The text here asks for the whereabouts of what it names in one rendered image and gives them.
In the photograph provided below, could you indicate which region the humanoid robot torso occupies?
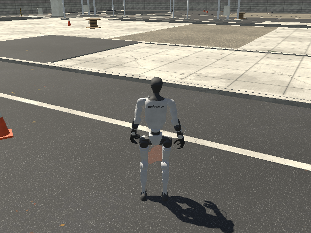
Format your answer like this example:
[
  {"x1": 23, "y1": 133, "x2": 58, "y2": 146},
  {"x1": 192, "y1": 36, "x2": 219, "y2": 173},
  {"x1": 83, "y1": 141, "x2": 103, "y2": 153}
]
[{"x1": 145, "y1": 98, "x2": 167, "y2": 146}]

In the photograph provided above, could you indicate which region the robot left hand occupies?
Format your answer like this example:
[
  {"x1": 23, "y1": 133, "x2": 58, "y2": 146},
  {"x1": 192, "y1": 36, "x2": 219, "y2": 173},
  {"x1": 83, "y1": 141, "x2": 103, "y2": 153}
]
[{"x1": 130, "y1": 134, "x2": 140, "y2": 144}]

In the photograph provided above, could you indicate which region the robot left forearm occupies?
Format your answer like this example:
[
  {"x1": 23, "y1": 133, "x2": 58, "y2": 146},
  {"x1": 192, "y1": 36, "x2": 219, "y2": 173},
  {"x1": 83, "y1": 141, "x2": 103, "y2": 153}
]
[{"x1": 131, "y1": 117, "x2": 139, "y2": 135}]

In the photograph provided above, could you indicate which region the robot right forearm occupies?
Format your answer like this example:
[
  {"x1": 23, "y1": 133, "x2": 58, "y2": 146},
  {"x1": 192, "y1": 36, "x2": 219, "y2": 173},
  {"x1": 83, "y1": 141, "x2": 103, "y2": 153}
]
[{"x1": 174, "y1": 119, "x2": 184, "y2": 139}]

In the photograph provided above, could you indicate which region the robot right hand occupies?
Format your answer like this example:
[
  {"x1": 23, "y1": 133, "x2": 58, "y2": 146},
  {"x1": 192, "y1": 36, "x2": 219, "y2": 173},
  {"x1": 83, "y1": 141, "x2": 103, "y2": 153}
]
[{"x1": 173, "y1": 137, "x2": 185, "y2": 149}]

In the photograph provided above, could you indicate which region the robot left upper arm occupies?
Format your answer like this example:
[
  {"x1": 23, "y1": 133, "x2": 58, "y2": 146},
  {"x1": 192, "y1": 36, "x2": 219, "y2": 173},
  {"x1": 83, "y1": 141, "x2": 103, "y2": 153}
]
[{"x1": 134, "y1": 98, "x2": 146, "y2": 124}]

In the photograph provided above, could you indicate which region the robot right upper arm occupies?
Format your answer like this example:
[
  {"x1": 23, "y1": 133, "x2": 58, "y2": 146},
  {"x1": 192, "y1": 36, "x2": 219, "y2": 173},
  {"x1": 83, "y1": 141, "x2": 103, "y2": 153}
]
[{"x1": 166, "y1": 99, "x2": 179, "y2": 126}]

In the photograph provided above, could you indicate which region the robot right foot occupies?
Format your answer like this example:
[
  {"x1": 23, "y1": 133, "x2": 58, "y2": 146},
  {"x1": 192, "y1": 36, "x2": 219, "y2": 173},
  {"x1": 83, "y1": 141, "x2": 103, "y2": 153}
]
[{"x1": 160, "y1": 189, "x2": 168, "y2": 201}]

